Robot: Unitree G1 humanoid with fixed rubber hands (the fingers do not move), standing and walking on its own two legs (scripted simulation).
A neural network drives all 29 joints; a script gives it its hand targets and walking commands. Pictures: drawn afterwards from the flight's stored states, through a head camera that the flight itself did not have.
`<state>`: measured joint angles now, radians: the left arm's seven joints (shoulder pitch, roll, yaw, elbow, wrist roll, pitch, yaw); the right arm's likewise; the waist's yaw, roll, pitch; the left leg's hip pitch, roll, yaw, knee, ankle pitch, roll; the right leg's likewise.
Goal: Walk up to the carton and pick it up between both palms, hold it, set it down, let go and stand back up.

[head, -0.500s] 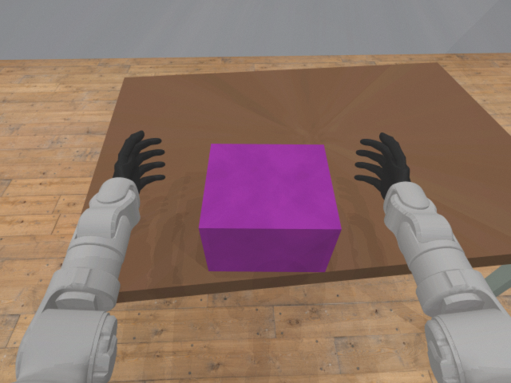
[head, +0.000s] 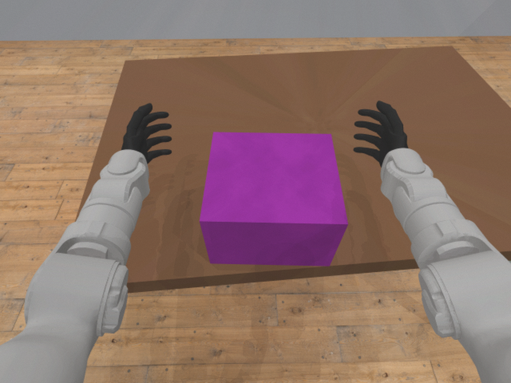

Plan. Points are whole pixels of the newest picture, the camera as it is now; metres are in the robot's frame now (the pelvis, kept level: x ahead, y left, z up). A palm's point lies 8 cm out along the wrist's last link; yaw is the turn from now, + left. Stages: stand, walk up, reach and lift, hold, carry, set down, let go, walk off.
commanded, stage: reach and lift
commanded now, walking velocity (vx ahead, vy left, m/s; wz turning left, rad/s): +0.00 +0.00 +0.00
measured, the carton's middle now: (270, 198) +0.45 +0.01 +0.00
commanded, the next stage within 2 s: none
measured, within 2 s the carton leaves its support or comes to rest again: neither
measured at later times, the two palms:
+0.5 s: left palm (154, 199) +0.42 +0.21 +0.03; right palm (376, 200) +0.44 -0.18 +0.03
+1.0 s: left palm (181, 209) +0.43 +0.18 -0.01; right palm (351, 211) +0.44 -0.14 -0.01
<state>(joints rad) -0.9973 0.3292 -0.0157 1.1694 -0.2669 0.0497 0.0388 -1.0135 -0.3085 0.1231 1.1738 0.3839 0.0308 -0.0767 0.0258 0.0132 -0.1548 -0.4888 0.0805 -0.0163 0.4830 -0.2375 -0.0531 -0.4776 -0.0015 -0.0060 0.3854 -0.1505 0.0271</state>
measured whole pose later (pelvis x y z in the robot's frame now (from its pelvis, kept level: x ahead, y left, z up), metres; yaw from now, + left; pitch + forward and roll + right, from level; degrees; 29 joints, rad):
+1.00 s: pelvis -0.03 +0.00 -0.06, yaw +0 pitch +31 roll -1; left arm -1.02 0.21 0.01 1.40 -0.27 -0.39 0.04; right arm -0.98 -0.15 -0.01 1.23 0.19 -0.28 -0.11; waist 0.02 0.02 -0.30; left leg -1.07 0.07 -0.02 0.86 -0.34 -0.06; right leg -1.09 -0.01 0.01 0.82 -0.28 0.03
